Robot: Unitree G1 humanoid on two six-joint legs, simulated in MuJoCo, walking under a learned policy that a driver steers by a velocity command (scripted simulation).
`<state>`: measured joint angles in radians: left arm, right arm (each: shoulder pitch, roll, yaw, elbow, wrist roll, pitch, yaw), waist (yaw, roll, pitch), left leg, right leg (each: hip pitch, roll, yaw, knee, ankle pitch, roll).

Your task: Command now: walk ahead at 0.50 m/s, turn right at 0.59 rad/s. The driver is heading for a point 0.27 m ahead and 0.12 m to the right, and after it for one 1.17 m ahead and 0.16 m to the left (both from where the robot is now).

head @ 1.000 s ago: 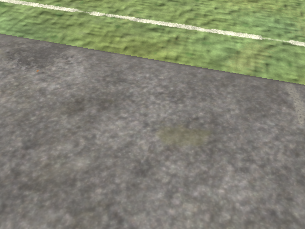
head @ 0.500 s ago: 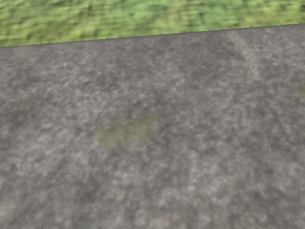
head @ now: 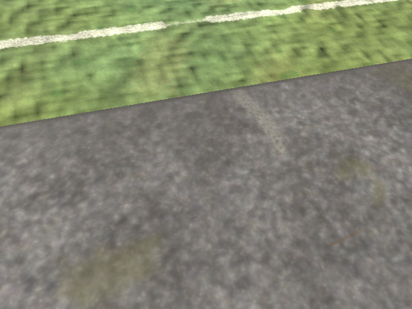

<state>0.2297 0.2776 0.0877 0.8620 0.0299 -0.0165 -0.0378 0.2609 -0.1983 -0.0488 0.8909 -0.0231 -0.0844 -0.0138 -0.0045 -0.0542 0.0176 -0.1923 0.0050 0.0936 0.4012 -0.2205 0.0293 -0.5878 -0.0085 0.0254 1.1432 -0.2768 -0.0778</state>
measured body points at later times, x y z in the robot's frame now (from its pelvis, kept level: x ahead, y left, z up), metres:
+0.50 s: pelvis +0.25 -0.08 +0.00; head +0.27 -0.10 +0.45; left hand +0.39 +0.15 -0.12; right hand +0.25 -0.34 -0.14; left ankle +0.29 +0.08 -0.66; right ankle +0.24 -0.12 -0.74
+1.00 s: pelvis +0.51 -0.08 -0.01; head +0.54 -0.08 +0.44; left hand +0.58 +0.17 -0.14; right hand +0.60 -0.36 -0.14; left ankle +0.54 -0.05 -0.74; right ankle +0.42 -0.21 -0.64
